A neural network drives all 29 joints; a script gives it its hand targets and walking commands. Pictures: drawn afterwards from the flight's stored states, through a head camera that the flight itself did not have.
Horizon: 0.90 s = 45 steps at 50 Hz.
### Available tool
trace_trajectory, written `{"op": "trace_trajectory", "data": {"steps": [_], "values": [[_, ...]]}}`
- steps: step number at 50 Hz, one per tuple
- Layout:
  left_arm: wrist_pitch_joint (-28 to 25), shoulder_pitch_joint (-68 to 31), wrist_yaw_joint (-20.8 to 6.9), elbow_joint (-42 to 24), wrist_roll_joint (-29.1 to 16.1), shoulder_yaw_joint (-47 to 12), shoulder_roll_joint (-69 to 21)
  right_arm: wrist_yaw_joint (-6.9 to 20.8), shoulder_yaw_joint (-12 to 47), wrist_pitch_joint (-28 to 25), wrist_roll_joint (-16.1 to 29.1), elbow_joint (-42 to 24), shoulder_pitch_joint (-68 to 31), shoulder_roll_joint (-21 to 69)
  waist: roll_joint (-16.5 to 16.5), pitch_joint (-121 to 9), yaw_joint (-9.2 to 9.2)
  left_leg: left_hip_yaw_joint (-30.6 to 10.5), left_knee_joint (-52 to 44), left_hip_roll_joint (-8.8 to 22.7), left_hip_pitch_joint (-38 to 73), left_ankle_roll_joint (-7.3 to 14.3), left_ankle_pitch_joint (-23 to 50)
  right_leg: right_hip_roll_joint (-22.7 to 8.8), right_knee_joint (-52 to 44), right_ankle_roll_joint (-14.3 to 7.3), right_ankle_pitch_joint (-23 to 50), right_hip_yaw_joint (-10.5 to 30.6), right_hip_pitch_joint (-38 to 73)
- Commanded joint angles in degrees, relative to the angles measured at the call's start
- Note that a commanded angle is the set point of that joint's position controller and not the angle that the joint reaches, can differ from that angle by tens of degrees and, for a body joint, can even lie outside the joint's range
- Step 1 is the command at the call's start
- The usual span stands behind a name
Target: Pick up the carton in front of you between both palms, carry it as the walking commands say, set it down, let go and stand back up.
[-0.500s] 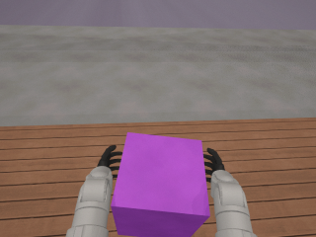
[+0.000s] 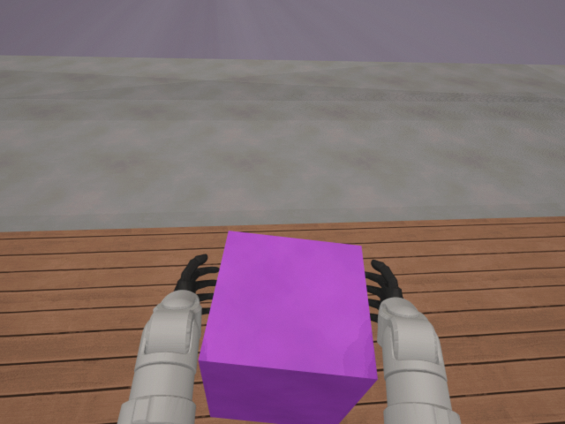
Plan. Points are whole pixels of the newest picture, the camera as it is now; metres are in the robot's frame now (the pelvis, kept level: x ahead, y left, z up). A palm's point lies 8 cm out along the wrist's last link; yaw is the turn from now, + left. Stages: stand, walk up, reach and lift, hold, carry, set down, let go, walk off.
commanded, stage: hold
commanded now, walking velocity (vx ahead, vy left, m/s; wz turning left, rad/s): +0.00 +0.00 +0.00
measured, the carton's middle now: (283, 334) +0.30 +0.00 -0.03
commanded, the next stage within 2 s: carry in 0.76 s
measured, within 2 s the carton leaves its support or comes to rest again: neither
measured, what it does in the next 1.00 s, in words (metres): stands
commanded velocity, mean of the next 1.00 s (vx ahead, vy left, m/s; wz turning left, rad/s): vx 0.14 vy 0.00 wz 0.00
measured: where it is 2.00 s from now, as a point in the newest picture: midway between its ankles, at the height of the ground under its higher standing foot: (285, 364)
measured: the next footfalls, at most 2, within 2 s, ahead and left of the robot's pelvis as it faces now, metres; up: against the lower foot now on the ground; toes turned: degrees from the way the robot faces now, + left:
left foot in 1.22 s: +0.23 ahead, +0.10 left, +0.00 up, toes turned +10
right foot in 1.62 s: +0.53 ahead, -0.15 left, +0.00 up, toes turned -15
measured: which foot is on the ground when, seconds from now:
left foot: down 0.00-0.94, up 0.96-1.00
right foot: down 0.00-1.00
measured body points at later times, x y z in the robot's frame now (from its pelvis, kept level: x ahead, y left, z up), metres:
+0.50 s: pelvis +0.01 +0.00 +0.00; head -0.04 +0.00 +0.45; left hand +0.31 +0.15 +0.04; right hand +0.31 -0.15 +0.05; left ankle +0.03 +0.13 -0.74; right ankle +0.02 -0.13 -0.74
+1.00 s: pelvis +0.04 -0.02 -0.01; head +0.01 -0.03 +0.44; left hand +0.34 +0.12 +0.06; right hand +0.33 -0.18 +0.06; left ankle +0.03 +0.12 -0.73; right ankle +0.02 -0.12 -0.75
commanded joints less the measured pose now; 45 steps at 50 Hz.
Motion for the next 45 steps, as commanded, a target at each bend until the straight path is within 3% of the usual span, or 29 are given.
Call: {"op": "trace_trajectory", "data": {"steps": [1,23,37,38,40,41,43,44,45], "values": [[-2.33,-30.87,-14.71,-1.04,-15.72,-29.47,-53.39,14.89,29.46,-2.07,15.10,0.31,-28.57,53.22,0.42,-11.77,-0.07,0.22,-3.28,-3.58,3.78,0.26,0.85,3.40,-4.43,-0.27,1.35,-0.53,-1.99],[-1.84,-26.19,-14.14,-3.80,-16.15,-30.16,-52.80,14.47,30.29,-1.55,15.60,-2.43,-23.97,52.30,0.54,-13.13,0.01,-0.12,-3.62,-3.76,6.35,-0.25,9.70,3.86,-4.82,0.10,9.64,-0.21,0.62],[-1.75,-25.39,-13.93,-5.34,-16.50,-30.78,-51.87,13.91,30.90,-1.33,15.93,-3.76,-22.83,52.21,0.31,-12.61,0.04,-0.15,-3.58,-3.96,5.80,-0.10,8.70,3.76,-4.84,0.23,9.37,0.05,0.59],[-1.59,-27.39,-13.86,-4.39,-17.54,-32.16,-52.58,13.91,32.22,-1.03,17.11,-3.07,-24.46,53.16,2.38,-11.72,0.06,1.28,0.64,6.68,-2.18,0.40,-2.26,-6.06,-0.47,-0.71,-1.10,-0.04,-7.33],[-1.55,-27.94,-13.76,-6.44,-18.95,-34.20,-52.86,13.62,33.82,-0.91,18.28,-5.06,-24.13,53.41,3.00,-10.87,-0.19,-3.04,-3.97,6.89,-7.41,1.53,-29.69,-4.16,-1.04,-0.99,-25.22,0.77,-13.68],[-1.39,-29.03,-13.66,-8.33,-19.71,-35.67,-52.99,13.39,35.40,-0.69,19.15,-6.91,-25.01,53.79,3.76,-9.74,-0.47,-4.32,-4.84,7.79,-8.31,2.19,-34.48,-2.94,1.15,-0.52,-27.26,-0.69,-16.95],[-0.30,-29.66,-13.31,-11.71,-22.22,-38.82,-53.53,12.54,38.06,0.45,20.53,-10.10,-24.83,53.80,7.79,-13.24,-0.69,-9.60,-7.85,11.77,-6.60,4.60,-29.47,-0.35,11.27,0.55,-14.10,-6.35,-17.03],[0.61,-29.33,-13.14,-13.71,-23.63,-40.85,-53.20,11.88,39.63,1.40,21.06,-12.02,-23.38,53.55,9.51,-15.25,-0.56,-11.60,-8.35,13.64,-6.66,6.24,-26.04,-0.11,12.45,0.67,-10.24,-7.99,-16.00],[1.75,-29.36,-12.96,-15.81,-25.08,-42.75,-52.52,11.22,41.19,2.63,21.76,-14.37,-22.31,53.00,8.76,-16.98,-0.40,-10.46,-7.34,13.74,-7.84,7.02,-24.72,-0.91,8.93,0.16,-10.29,-8.51,-13.41]]}}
